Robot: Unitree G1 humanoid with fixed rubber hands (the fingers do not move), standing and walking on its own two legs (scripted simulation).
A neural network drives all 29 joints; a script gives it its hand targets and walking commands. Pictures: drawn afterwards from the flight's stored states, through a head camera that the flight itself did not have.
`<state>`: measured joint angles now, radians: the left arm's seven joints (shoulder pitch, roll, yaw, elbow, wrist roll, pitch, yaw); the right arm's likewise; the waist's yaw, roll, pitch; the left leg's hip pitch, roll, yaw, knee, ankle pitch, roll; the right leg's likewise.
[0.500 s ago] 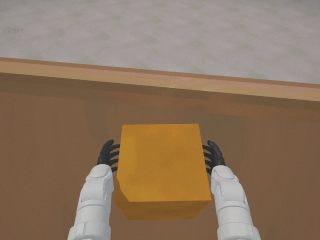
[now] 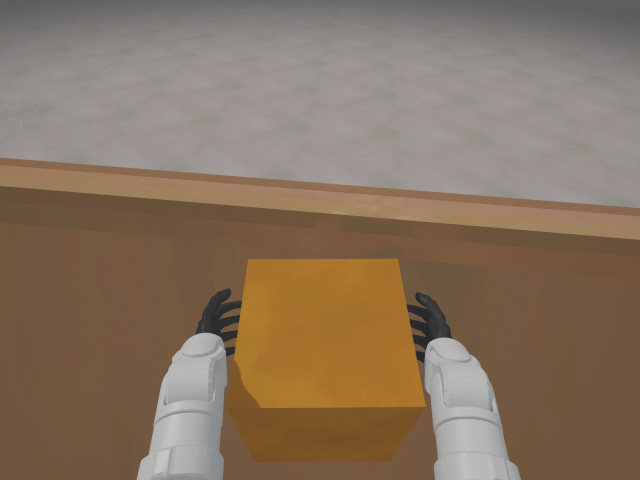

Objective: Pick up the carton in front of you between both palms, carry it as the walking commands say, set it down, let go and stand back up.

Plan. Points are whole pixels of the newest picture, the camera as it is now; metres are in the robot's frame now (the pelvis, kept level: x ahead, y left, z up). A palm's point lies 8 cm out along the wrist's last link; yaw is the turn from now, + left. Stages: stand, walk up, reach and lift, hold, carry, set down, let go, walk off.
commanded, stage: reach and lift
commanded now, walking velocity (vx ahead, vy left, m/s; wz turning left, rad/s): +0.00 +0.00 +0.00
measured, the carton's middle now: (322, 365) +0.31 +0.00 -0.05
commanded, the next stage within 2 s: hold in 0.70 s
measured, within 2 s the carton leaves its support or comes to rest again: neither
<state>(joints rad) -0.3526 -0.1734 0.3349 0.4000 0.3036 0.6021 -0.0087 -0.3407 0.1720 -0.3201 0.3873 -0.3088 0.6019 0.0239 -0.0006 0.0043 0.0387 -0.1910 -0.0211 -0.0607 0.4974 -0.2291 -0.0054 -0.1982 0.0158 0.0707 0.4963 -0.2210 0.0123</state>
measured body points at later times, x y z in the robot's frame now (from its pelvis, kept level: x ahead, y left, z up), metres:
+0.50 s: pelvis +0.02 +0.00 +0.01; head +0.00 +0.00 +0.46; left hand +0.32 +0.15 +0.03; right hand +0.32 -0.15 +0.03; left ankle +0.03 +0.12 -0.74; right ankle +0.04 -0.13 -0.74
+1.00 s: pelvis +0.01 +0.00 +0.01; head -0.03 +0.00 +0.46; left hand +0.31 +0.15 +0.05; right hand +0.30 -0.15 +0.05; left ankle +0.03 +0.12 -0.74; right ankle +0.04 -0.13 -0.74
